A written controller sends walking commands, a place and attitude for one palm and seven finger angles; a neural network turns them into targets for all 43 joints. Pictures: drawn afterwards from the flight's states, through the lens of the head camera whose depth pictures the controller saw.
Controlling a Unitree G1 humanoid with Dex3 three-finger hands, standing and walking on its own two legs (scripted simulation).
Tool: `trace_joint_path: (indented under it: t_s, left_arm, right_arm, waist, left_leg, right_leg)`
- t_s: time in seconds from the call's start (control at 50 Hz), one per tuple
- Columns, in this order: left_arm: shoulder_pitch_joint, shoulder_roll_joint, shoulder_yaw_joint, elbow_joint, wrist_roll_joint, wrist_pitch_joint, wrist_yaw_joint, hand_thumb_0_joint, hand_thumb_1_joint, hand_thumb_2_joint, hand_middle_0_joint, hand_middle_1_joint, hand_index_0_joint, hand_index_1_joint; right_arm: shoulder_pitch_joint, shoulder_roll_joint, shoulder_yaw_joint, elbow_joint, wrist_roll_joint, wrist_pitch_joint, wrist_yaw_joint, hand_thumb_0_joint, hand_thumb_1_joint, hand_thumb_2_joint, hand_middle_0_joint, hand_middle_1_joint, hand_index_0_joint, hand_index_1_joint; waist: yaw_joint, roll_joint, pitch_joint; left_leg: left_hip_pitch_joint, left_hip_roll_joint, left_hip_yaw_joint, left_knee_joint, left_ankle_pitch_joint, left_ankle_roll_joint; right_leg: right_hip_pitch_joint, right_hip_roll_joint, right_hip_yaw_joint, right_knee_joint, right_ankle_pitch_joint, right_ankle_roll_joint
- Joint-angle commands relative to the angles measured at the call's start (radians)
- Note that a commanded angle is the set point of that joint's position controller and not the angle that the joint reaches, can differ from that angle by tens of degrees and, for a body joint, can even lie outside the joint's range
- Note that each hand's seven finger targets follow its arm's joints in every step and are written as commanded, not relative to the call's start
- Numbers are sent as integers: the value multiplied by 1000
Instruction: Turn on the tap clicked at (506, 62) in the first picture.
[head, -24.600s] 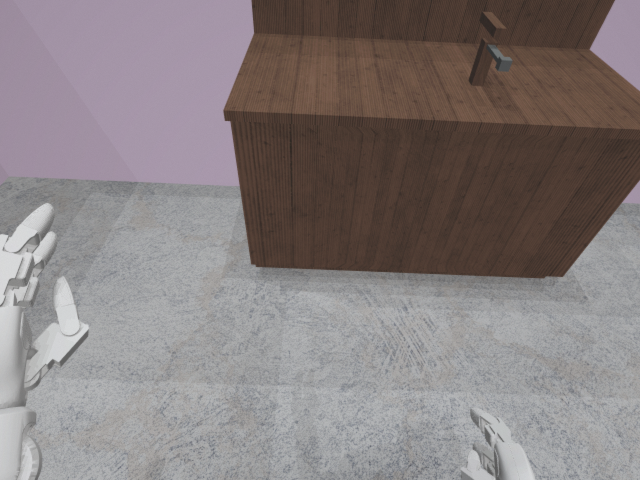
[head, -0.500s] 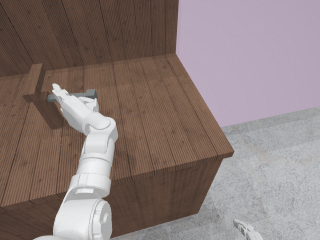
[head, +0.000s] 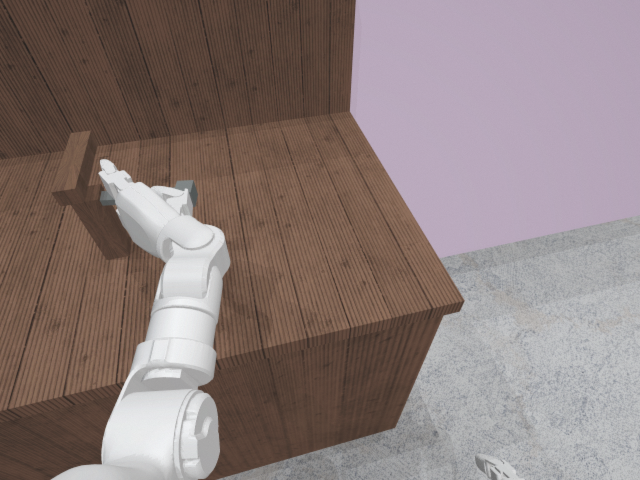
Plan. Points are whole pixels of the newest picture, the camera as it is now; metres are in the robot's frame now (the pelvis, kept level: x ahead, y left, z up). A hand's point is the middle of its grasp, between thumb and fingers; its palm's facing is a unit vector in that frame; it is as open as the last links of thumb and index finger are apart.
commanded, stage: lift the hand up off the lever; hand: left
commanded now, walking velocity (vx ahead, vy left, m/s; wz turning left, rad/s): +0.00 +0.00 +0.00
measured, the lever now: (186, 193) +0.48 +0.22 +0.11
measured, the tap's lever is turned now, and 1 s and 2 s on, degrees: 80 80 80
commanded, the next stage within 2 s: draw the hand back beside the body in 1.14 s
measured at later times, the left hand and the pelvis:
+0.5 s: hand (170, 193) +0.40 +0.20 +0.17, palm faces +0.79 -0.61 -0.03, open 7.8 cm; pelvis +0.00 +0.00 +0.01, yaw +0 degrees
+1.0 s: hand (170, 188) +0.39 +0.19 +0.19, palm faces +0.77 -0.64 -0.02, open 7.8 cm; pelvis -0.01 +0.00 +0.01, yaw +0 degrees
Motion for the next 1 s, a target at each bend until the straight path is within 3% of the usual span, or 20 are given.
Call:
trace_joint_path:
  t_s: [0.0, 0.06, 0.08, 0.14, 0.18, 0.32, 0.36, 0.38, 0.42, 0.48, 0.52, 0.58, 0.66, 0.68, 0.7, 0.78, 0.84, 0.88, 0.92, 0.98]
  left_arm:
    - [-471, 114, -55, -235, 37, -57, -2, 0, 900, 900, -150, -150, -150, -150]
    - [-461, 140, -28, -241, 34, -49, 5, 0, 900, 900, -150, -150, -150, -150]
    - [-435, 188, 13, -236, 37, -47, 4, 0, 900, 900, -150, -150, -150, -150]
    - [-433, 107, -59, -281, 36, -38, 0, 0, 900, 900, -150, -150, -150, -150]
    - [-399, 164, -11, -275, 32, -31, -4, 0, 900, 900, -150, -150, -150, -150]
    - [-436, 106, -77, -323, 20, -10, -24, 0, 900, 900, -150, -150, -150, -150]
    - [-432, 103, -81, -324, 15, -3, -24, 0, 900, 900, -150, -150, -150, -150]
    - [-419, 145, -47, -326, 16, -2, -27, 0, 900, 900, -150, -150, -150, -150]
    - [-409, 82, -100, -351, 11, 2, -33, 0, 900, 900, -150, -150, -150, -150]
    - [-399, 129, -60, -310, 3, 20, -37, 0, 900, 900, -150, -150, -150, -150]
    - [-407, 113, -69, -337, -7, 21, -36, 0, 900, 900, -150, -150, -150, -150]
    - [-405, 137, -55, -364, 0, 24, -36, 0, 900, 900, -150, -150, -150, -150]
    - [-411, 75, -111, -387, -1, 36, -37, 0, 900, 900, -150, -150, -150, -150]
    - [-407, 110, -84, -373, -1, 38, -40, 0, 900, 900, -150, -150, -150, -150]
    - [-418, 73, -113, -380, -5, 40, -42, 0, 900, 900, -150, -150, -150, -150]
    - [-405, 106, -82, -380, -9, 53, -37, 0, 900, 900, -150, -150, -150, -150]
    - [-401, 81, -100, -398, -12, 62, -36, 0, 900, 900, -150, -150, -150, -150]
    - [-382, 131, -59, -388, -13, 67, -36, 0, 900, 900, -150, -150, -150, -150]
    - [-389, 80, -103, -401, -16, 74, -39, 0, 900, 900, -150, -150, -150, -150]
    - [-406, 109, -79, -359, -14, 80, -39, 0, 900, 900, -150, -150, -150, -150]
  right_arm:
    - [-100, -106, -33, -137, 8, -45, -6, 0, -900, -900, 200, 300, 200, 300]
    - [-96, -106, -33, -139, 4, -42, -7, 0, -900, -900, 200, 300, 200, 300]
    - [-94, -111, -37, -133, 4, -35, -11, 0, -900, -900, 200, 300, 200, 300]
    - [-109, -101, -30, -150, 5, -39, -3, 0, -900, -900, 200, 300, 200, 300]
    - [-113, -109, -35, -143, 7, -33, -9, 0, -900, -900, 200, 300, 200, 300]
    - [-152, -98, -23, -148, 16, -41, -16, 0, -900, -900, 200, 300, 200, 300]
    - [-155, -96, -20, -146, 16, -46, -18, 0, -900, -900, 200, 300, 200, 300]
    - [-154, -101, -25, -139, 19, -41, -21, 0, -900, -900, 200, 300, 200, 300]
    - [-164, -90, -20, -149, 19, -47, -16, 0, -900, -900, 200, 300, 200, 300]
    - [-168, -99, -21, -136, 22, -40, -23, 0, -900, -900, 200, 300, 200, 300]
    - [-178, -93, -17, -147, 24, -43, -24, 0, -900, -900, 200, 300, 200, 300]
    - [-184, -94, -19, -144, 22, -38, -25, 0, -900, -900, 200, 300, 200, 300]
    - [-205, -87, -15, -152, 23, -43, -20, 0, -900, -900, 200, 300, 200, 300]
    - [-203, -92, -17, -143, 24, -40, -22, 0, -900, -900, 200, 300, 200, 300]
    - [-209, -87, -12, -148, 27, -43, -20, 0, -900, -900, 200, 300, 200, 300]
    - [-217, -90, -15, -144, 26, -42, -24, 0, -900, -900, 200, 300, 200, 300]
    - [-233, -83, -10, -151, 27, -39, -21, 0, -900, -900, 200, 300, 200, 300]
    - [-229, -88, -12, -144, 28, -33, -24, 0, -900, -900, 200, 300, 200, 300]
    - [-247, -81, -8, -151, 30, -35, -22, 0, -900, -900, 200, 300, 200, 300]
    - [-244, -89, -8, -133, 31, -37, -26, 0, -900, -900, 200, 300, 200, 300]
  waist:
    - [-6, -37, -297]
    - [0, -55, -321]
    - [14, -47, -327]
    - [4, -59, -314]
    - [16, -66, -298]
    - [5, -69, -251]
    - [6, -69, -248]
    - [19, -45, -257]
    - [19, -41, -269]
    - [20, -64, -241]
    - [23, -73, -254]
    - [33, -44, -271]
    - [28, -50, -259]
    - [31, -46, -251]
    - [27, -60, -244]
    - [44, -56, -258]
    - [46, -58, -259]
    - [56, -61, -255]
    - [47, -76, -236]
    - [43, -94, -206]
  left_leg:
    - [250, -42, 89, -43, 242, 59]
    - [247, -45, 100, -36, 266, 61]
    - [250, -42, 91, -46, 274, 57]
    - [263, -40, 100, -40, 295, 60]
    - [261, -38, 92, -52, 285, 58]
    - [280, -39, 99, -73, 249, 63]
    - [283, -41, 102, -75, 247, 63]
    - [292, -39, 92, -87, 249, 57]
    - [309, -40, 96, -82, 275, 57]
    - [297, -42, 88, -98, 247, 56]
    - [305, -43, 96, -99, 255, 60]
    - [322, -40, 92, -103, 284, 55]
    - [327, -39, 96, -101, 282, 55]
    - [330, -38, 86, -112, 272, 51]
    - [332, -36, 87, -116, 269, 52]
    - [341, -39, 88, -126, 280, 50]
    - [343, -39, 99, -123, 289, 52]
    - [344, -38, 92, -136, 290, 50]
    - [341, -38, 100, -133, 278, 55]
    - [334, -37, 92, -149, 238, 55]
  right_leg:
    - [12, 13, -23, -121, 325, -14]
    - [42, 11, -19, -119, 367, -11]
    - [54, 12, -20, -117, 368, -15]
    - [54, 10, -24, -119, 398, -12]
    - [60, 13, -25, -128, 380, -15]
    - [53, 8, -20, -159, 338, -12]
    - [54, 8, -19, -166, 337, -11]
    - [63, 10, -20, -162, 324, -16]
    - [70, 9, -22, -158, 351, -17]
    - [70, 10, -23, -173, 321, -15]
    - [85, 6, -18, -177, 337, -13]
    - [96, 7, -19, -174, 354, -17]
    - [90, 7, -20, -176, 353, -17]
    - [89, 8, -22, -180, 333, -19]
    - [86, 8, -24, -180, 329, -17]
    - [107, 9, -22, -187, 335, -19]
    - [118, 6, -20, -190, 351, -18]
    - [130, 8, -21, -196, 346, -20]
    - [125, 4, -19, -204, 342, -16]
    - [106, 8, -21, -217, 297, -16]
